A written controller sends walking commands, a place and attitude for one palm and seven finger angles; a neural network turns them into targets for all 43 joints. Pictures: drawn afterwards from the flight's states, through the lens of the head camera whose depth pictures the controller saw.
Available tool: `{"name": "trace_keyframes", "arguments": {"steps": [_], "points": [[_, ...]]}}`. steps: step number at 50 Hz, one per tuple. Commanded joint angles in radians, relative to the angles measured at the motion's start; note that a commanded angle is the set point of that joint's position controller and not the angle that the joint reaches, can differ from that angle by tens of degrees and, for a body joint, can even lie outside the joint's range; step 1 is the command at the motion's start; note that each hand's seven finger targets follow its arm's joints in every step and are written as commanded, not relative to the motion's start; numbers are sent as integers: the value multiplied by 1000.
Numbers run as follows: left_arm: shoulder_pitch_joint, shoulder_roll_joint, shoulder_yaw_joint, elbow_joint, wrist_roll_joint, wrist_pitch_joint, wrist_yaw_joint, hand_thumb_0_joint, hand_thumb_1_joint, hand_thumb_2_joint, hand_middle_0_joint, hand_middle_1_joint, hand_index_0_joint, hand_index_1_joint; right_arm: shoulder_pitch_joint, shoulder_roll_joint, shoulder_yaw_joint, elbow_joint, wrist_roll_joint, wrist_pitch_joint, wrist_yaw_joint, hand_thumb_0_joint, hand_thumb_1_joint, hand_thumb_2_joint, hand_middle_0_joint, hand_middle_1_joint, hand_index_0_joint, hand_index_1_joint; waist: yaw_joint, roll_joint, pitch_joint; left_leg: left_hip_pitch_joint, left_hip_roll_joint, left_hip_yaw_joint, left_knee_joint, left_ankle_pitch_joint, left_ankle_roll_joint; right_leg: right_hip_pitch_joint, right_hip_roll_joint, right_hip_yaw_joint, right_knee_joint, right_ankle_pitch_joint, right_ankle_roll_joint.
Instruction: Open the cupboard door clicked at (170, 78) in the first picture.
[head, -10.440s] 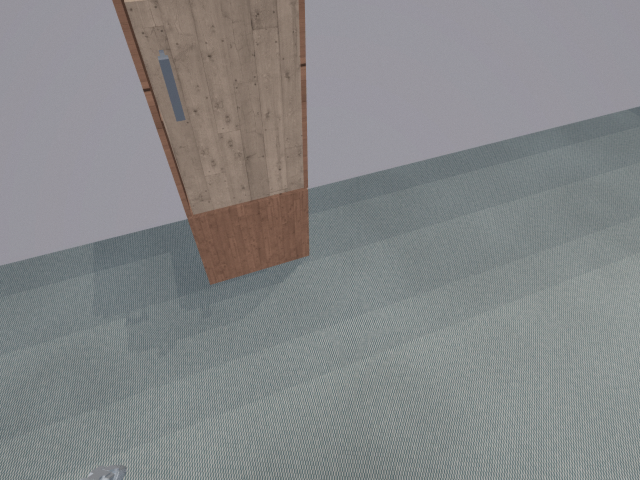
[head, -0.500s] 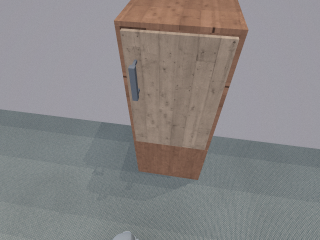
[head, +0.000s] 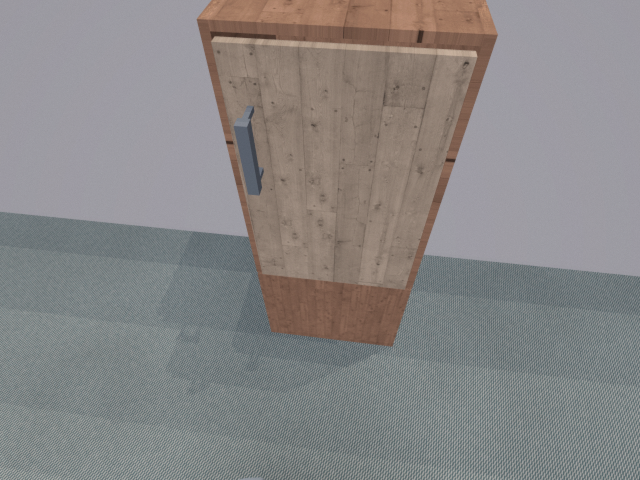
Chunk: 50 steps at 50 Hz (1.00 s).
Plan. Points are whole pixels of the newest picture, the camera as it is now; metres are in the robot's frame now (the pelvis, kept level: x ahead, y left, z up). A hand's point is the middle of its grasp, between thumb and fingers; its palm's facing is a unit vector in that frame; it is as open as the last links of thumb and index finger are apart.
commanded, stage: come to a stop and stand still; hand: left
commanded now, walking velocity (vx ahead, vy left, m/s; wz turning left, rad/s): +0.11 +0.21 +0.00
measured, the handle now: (252, 152) +0.60 +0.16 +0.05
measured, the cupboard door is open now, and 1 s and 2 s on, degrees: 0 0 0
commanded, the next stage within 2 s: look again from close up in 0.98 s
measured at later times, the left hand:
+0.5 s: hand out of the picture -0.01 +0.20 -0.17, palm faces +0.07 -0.97 -0.25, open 7.4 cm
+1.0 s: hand out of the picture +0.02 +0.23 -0.17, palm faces +0.00 -0.98 -0.21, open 7.4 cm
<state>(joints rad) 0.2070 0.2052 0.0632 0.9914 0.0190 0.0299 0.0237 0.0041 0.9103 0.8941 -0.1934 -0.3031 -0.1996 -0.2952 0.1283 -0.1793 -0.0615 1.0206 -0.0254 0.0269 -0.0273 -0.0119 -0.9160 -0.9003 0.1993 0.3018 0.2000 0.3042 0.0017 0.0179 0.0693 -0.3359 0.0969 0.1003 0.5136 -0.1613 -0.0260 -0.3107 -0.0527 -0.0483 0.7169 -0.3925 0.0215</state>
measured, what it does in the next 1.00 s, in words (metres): steps on the spot: right foot, then left foot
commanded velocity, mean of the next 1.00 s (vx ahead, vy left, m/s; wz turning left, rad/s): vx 0.02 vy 0.05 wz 0.00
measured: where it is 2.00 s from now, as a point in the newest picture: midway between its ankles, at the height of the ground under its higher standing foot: outside the picture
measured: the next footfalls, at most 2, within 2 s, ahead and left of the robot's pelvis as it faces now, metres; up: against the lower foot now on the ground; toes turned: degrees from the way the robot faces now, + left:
right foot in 0.02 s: +0.07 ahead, -0.11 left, +0.00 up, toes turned -5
left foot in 0.46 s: +0.06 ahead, +0.12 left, +0.00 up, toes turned +4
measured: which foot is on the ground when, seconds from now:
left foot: down 0.00-0.02, up 0.04-0.44, down 0.46-1.00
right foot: up 0.00-0.00, down 0.02-1.00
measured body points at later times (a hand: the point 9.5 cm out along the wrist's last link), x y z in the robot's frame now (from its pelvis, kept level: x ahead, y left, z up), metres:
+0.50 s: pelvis -0.01 +0.01 +0.00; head +0.01 +0.01 +0.45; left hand -0.02 +0.25 -0.16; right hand +0.03 -0.23 -0.15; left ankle -0.04 +0.11 -0.73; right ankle +0.00 -0.13 -0.73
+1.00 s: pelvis +0.00 +0.05 +0.00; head +0.00 +0.04 +0.45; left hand +0.02 +0.28 -0.15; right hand +0.01 -0.18 -0.15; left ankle -0.04 +0.11 -0.73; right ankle +0.00 -0.13 -0.73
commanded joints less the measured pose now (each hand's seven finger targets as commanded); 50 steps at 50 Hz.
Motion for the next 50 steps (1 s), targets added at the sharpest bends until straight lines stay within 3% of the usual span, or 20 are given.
{"name": "trace_keyframes", "arguments": {"steps": [1, 2, 3, 4, 6, 8, 12, 15, 17, 19, 20, 21, 22, 24, 25, 26, 30, 32, 44, 50], "points": [[137, 151, 3, -10, 14, -32, 8, 0, 900, 900, -200, -300, -200, -300, 20, -12, -4, -74, 19, 6, 21, 0, -900, -900, 200, 300, 200, 300, 23, -254, -17, -118, -52, -31, 123, -327, -6, 33, -277, 338, -529, -101, -95], [80, 190, 3, -43, 12, -20, 5, 0, 900, 900, -200, -300, -200, -300, 7, -50, -7, -82, 14, 16, 29, 0, -900, -900, 200, 300, 200, 300, 31, -168, 4, -30, -46, -75, 200, -345, 5, -125, -322, 358, -588, -281, -139], [49, 204, 18, -50, 14, -27, 9, 0, 900, 900, -200, -300, -200, -300, -14, -53, -9, -87, 10, 27, 29, 0, -900, -900, 200, 300, 200, 300, 36, -271, 57, -88, -51, -93, 267, -323, 7, -154, -317, 444, -630, -328, -145], [27, 189, 16, -49, 10, -31, 11, 0, 900, 900, -200, -300, -200, -300, 7, -84, -12, -71, 5, 26, 29, 0, -900, -900, 200, 300, 200, 300, 30, -273, 86, -105, -41, -127, 318, -273, 16, -144, -313, 437, -622, -284, -150], [-12, 161, 11, -56, 9, -34, 8, 0, 900, 900, -200, -300, -200, -300, 90, -92, -15, -32, 4, 14, 36, 0, -900, -900, 200, 300, 200, 300, 1, -188, 66, -97, -51, -109, 365, -201, 11, -71, -251, 294, -544, -78, -133], [12, 156, 14, -52, 6, -37, 8, 0, 900, 900, -200, -300, -200, -300, 131, -95, -13, -21, 4, 9, 37, 0, -900, -900, 200, 300, 200, 300, 11, -175, 18, -117, -59, -96, 377, -180, -1, 43, -242, 228, -499, 75, -132], [110, 151, 21, -21, 8, -42, 14, 0, 900, 900, -200, -300, -200, -300, 104, -90, -5, -50, 6, 1, 29, 0, -900, -900, 200, 300, 200, 300, 58, -176, -46, -147, -63, -94, 304, -237, -15, 222, -272, 237, -432, 343, -176], [131, 164, 25, -4, 11, -39, 18, 0, 900, 900, -200, -300, -200, -300, 85, -75, 1, -60, 15, -1, 23, 0, -900, -900, 200, 300, 200, 300, 71, -193, -62, -92, -73, -79, 204, -278, -13, 242, -282, 234, -390, 514, -194], [110, 163, 23, 4, 10, -35, 18, 0, 900, 900, -200, -300, -200, -300, 116, -67, 5, -46, 18, -3, 19, 0, -900, -900, 200, 300, 200, 300, 51, -202, -93, -14, -84, -69, 115, -242, -9, 221, -260, 220, -373, 523, -181], [61, 152, 20, 6, 3, -31, 19, 0, 900, 900, -200, -300, -200, -300, 191, -55, 10, -13, 18, -11, 13, 0, -900, -900, 200, 300, 200, 300, 9, -201, -114, 126, -92, -51, -64, -111, -5, 160, -214, 173, -328, 465, -137], [146, 136, -7, 34, 6, -57, 57, 0, 900, 900, -200, -300, -200, -300, 157, -117, 7, -68, 11, -32, 16, 0, -900, -900, 200, 300, 200, 300, 2, -27, -144, 149, -70, -27, 29, -114, -8, 176, -188, 192, -228, 680, -101], [98, 173, -3, -14, 2, -63, 50, 0, 900, 900, -200, -300, -200, -300, 202, -71, 18, -87, 11, -31, 20, 0, -900, -900, 200, 300, 200, 300, -21, -29, -192, 106, -62, -54, -15, -169, 15, 190, -182, 151, -220, 481, -100], [81, 141, -10, -20, -2, -59, 43, 0, 900, 900, -200, -300, -200, -300, 199, -87, 27, -95, 11, -32, 20, 0, -900, -900, 200, 300, 200, 300, -18, -17, -151, 103, -27, -75, -49, -124, 29, 130, -149, 120, -212, 341, -90], [82, 86, -23, -15, -1, -42, 28, 0, 900, 900, -200, -300, -200, -300, 195, -112, 31, -106, -1, -41, 20, 0, -900, -900, 200, 300, 200, 300, -2, 175, -90, 62, 45, -154, -80, 121, 67, 77, -49, -2, -135, 185, -55], [80, 79, -32, -9, 1, -36, 24, 0, 900, 900, -200, -300, -200, -300, 177, -121, 33, -113, 3, -43, 15, 0, -900, -900, 200, 300, 200, 300, 2, 216, -59, 64, 58, -185, -107, 235, 80, 68, -22, -23, -123, 116, -43], [89, 70, -37, -4, 1, -35, 21, 0, 900, 900, -200, -300, -200, -300, 165, -127, 34, -115, 6, -44, 9, 0, -900, -900, 200, 300, 200, 300, 9, 170, -32, 64, 64, -183, -109, 262, 91, 63, -10, -18, -139, 91, -40], [101, 65, -46, 16, -1, -33, 8, 0, 900, 900, -200, -300, -200, -300, 170, -126, 37, -112, 10, -51, 2, 0, -900, -900, 200, 300, 200, 300, 7, 1, 2, 51, 26, -162, -144, 74, 82, 80, -30, 18, -201, 171, -37], [107, 63, -49, 16, 1, -28, 7, 0, 900, 900, -200, -300, -200, -300, 163, -132, 38, -107, 9, -53, 3, 0, -900, -900, 200, 300, 200, 300, 8, 12, 29, 36, 24, -175, -193, -40, 82, 66, -31, 23, -212, 154, -33], [109, 59, -48, 34, 0, -31, 7, 0, 900, 900, -200, -300, -200, -300, 204, -120, 48, -43, 9, -69, -12, 0, -900, -900, 200, 300, 200, 300, 6, 23, -17, 147, 20, -139, -167, 247, 72, 86, -45, 28, -205, 262, -32], [109, 49, -46, 50, -2, -30, 8, 0, 900, 900, -200, -300, -200, -300, 217, -104, 50, -2, 9, -67, -12, 0, -900, -900, 200, 300, 200, 300, 10, 10, -4, 129, 16, -129, -168, 166, 78, 101, -49, 33, -215, 267, -33]]}}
